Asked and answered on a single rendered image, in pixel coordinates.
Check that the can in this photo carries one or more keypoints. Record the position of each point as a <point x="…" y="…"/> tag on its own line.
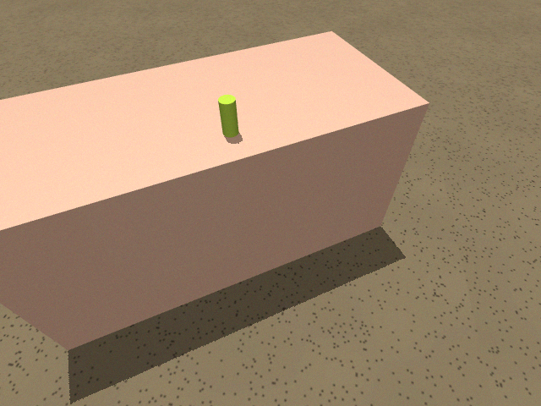
<point x="229" y="117"/>

